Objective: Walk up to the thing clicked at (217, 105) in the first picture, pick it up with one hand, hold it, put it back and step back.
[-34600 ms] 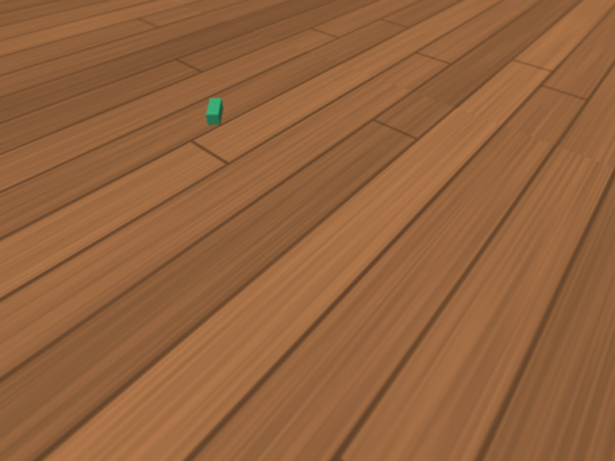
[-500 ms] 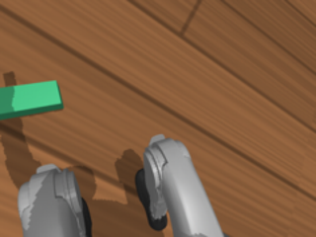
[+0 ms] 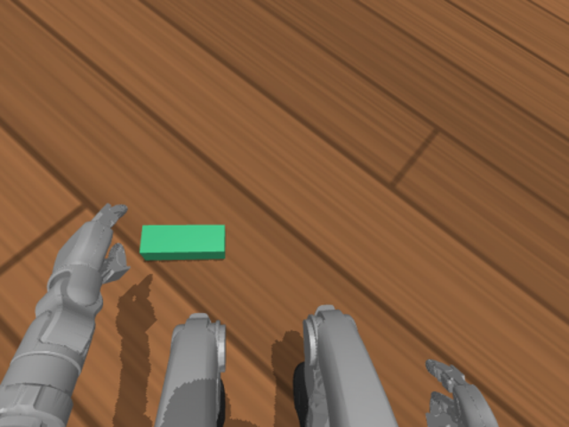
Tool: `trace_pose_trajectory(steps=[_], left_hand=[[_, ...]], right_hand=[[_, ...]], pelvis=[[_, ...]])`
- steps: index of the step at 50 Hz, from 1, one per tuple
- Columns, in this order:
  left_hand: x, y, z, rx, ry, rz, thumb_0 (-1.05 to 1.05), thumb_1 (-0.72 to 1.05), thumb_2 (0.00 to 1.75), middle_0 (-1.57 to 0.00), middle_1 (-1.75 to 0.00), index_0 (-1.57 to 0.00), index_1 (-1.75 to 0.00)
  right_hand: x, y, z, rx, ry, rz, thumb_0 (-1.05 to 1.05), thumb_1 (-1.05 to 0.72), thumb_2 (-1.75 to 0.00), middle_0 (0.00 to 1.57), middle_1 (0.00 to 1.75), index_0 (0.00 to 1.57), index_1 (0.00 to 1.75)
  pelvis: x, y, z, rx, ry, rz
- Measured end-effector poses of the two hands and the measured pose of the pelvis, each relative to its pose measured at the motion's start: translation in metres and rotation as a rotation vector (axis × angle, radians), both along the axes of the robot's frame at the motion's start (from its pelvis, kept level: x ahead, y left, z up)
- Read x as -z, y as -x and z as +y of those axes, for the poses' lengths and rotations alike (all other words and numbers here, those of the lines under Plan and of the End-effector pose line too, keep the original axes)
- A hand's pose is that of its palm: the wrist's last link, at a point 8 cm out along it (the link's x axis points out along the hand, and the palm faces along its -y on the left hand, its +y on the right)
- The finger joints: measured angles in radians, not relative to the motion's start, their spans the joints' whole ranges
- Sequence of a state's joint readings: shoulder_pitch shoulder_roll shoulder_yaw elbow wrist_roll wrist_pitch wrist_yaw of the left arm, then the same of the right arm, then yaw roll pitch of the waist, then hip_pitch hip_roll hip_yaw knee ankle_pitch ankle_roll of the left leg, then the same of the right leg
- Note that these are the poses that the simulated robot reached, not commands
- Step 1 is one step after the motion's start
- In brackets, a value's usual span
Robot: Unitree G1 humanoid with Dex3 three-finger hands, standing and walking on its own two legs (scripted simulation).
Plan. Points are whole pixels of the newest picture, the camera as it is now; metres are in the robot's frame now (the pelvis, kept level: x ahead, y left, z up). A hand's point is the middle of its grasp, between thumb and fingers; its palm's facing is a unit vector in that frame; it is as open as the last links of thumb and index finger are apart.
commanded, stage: home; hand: left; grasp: from above
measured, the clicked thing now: (185, 242) +0.53 +0.18 -0.47
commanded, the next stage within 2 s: none
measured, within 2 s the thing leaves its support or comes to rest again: neither
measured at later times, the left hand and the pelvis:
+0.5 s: hand (76, 317) +0.27 +0.19 +0.09, palm faces +0.09 -0.97 -0.22, open 7.4 cm; pelvis +0.05 -0.01 +0.17, yaw +3 degrees
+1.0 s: hand out of the picture +0.23 +0.19 +0.17, palm faces +0.12 -0.97 -0.20, open 7.4 cm; pelvis +0.09 +0.00 +0.22, yaw +4 degrees
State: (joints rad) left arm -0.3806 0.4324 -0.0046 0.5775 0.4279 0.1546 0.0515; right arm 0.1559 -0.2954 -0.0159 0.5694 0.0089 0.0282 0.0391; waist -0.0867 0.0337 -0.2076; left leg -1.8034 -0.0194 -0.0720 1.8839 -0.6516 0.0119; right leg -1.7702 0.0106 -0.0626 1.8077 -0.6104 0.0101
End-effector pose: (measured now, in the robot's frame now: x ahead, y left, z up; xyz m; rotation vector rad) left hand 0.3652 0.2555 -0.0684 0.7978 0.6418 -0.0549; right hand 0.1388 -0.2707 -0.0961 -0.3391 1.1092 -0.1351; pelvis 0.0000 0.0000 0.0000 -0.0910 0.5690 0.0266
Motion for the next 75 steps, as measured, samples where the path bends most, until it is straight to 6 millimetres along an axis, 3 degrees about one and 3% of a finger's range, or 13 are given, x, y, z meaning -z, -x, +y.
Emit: trace_pose_trajectory(steps=[9,23,31,37,43,50,75], left_hand=[[-0.064,0.060,-0.015,-0.216,0.225,0.032,0.01,0.88,0.90,-0.21,-0.31,-0.21,-0.31],[-0.170,0.108,-0.024,-0.456,0.465,0.083,0.01,0.90,0.90,-0.21,-0.30,-0.20,-0.30],[-0.228,0.130,-0.020,-0.490,0.491,0.081,0.01,0.90,0.90,-0.20,-0.30,-0.20,-0.30],[-0.260,0.145,-0.018,-0.490,0.493,0.060,0.01,0.90,0.90,-0.20,-0.30,-0.20,-0.30],[-0.269,0.154,-0.015,-0.491,0.497,0.054,0.01,0.90,0.90,-0.20,-0.30,-0.20,-0.30],[-0.263,0.155,-0.016,-0.493,0.509,0.072,0.01,0.90,0.90,-0.20,-0.30,-0.20,-0.30],[-0.265,0.157,-0.019,-0.474,0.503,0.065,0.01,0.90,0.90,-0.20,-0.30,-0.20,-0.30]], right_hand=[[-0.077,-0.047,0.027,-0.023,-0.049,-0.224,0.00,-0.91,-0.90,0.20,0.30,0.20,0.30],[-0.181,-0.060,0.035,0.027,-0.040,-0.317,0.01,-0.91,-0.90,0.20,0.30,0.20,0.30],[-0.227,-0.072,0.033,0.052,-0.013,-0.379,0.01,-0.91,-0.90,0.20,0.30,0.20,0.30],[-0.250,-0.092,0.036,0.042,-0.010,-0.462,0.01,-0.91,-0.90,0.20,0.30,0.20,0.30],[-0.263,-0.114,0.043,0.003,-0.019,-0.536,0.01,-0.91,-0.90,0.20,0.30,0.20,0.30],[-0.268,-0.125,0.048,-0.043,-0.023,-0.571,0.01,-0.91,-0.90,0.20,0.30,0.20,0.30],[-0.255,-0.095,0.040,-0.012,-0.020,-0.503,0.01,-0.91,-0.90,0.20,0.30,0.20,0.30]], pelvis=[[-0.066,-0.007,-0.005,-0.017,-0.023,-0.102],[-0.164,-0.044,-0.006,-0.028,-0.041,-0.236],[-0.202,-0.069,-0.003,-0.035,-0.047,-0.311],[-0.216,-0.083,-0.001,-0.040,-0.050,-0.351],[-0.220,-0.088,0.000,-0.048,-0.054,-0.375],[-0.219,-0.086,0.000,-0.053,-0.057,-0.382],[-0.218,-0.079,-0.002,-0.043,-0.059,-0.391]])
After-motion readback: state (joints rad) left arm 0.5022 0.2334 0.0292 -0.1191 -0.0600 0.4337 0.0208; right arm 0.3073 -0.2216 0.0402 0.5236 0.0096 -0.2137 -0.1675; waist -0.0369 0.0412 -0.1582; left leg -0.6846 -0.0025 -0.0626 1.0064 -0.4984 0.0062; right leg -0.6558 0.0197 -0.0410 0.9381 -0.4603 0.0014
